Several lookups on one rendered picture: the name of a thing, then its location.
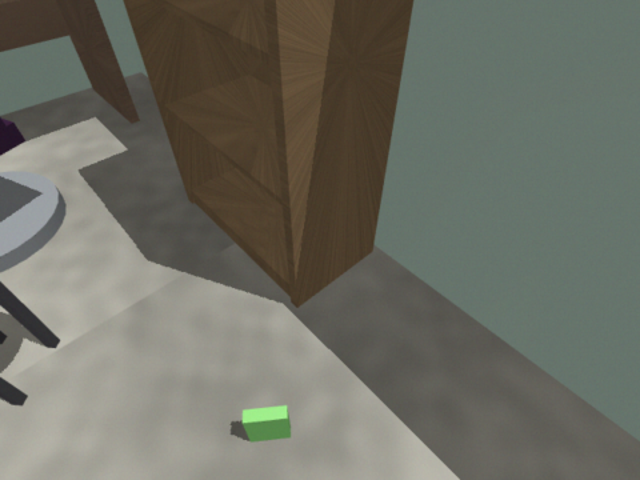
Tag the carton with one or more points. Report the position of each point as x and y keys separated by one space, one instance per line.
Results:
x=267 y=423

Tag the bookshelf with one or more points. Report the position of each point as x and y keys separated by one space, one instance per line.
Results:
x=280 y=114

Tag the office chair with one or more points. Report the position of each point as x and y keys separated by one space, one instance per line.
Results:
x=31 y=207

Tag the desk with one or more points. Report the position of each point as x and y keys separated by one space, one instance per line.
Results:
x=26 y=22

